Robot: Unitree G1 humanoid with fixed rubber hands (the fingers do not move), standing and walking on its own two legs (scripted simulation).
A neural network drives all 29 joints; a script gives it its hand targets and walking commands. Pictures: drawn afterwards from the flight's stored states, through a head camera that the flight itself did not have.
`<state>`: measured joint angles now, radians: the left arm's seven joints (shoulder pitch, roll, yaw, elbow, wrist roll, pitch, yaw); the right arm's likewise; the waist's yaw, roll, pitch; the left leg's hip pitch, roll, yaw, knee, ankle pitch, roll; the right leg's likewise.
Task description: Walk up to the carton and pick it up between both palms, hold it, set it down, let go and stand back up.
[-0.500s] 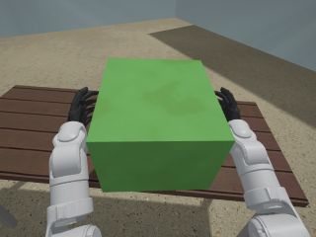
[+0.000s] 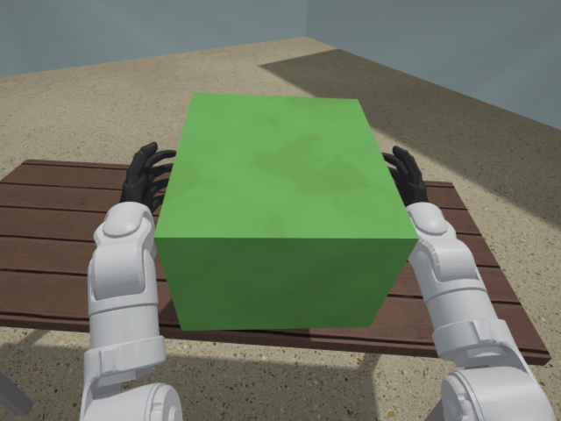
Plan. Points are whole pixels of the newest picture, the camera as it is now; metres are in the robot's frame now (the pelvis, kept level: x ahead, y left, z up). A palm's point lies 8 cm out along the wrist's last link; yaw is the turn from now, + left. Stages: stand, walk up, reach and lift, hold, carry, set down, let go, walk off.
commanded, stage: hold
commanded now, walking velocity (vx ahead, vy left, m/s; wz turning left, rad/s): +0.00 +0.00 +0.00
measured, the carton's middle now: (277, 204) +0.41 +0.00 +0.15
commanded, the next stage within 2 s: none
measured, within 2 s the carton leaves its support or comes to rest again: neither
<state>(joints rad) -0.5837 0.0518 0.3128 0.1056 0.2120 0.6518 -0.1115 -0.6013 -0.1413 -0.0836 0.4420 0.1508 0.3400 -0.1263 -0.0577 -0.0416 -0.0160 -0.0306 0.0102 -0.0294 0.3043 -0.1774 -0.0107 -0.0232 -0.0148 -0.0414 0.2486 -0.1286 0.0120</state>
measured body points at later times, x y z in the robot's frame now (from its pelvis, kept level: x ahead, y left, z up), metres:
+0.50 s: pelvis +0.01 +0.00 +0.00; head -0.04 +0.02 +0.45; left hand +0.36 +0.18 +0.20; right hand +0.37 -0.18 +0.19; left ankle +0.00 +0.12 -0.75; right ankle +0.01 -0.13 -0.75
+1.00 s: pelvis +0.00 +0.00 +0.00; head -0.05 +0.02 +0.45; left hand +0.37 +0.18 +0.20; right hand +0.37 -0.19 +0.19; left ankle +0.00 +0.12 -0.75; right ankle +0.01 -0.13 -0.75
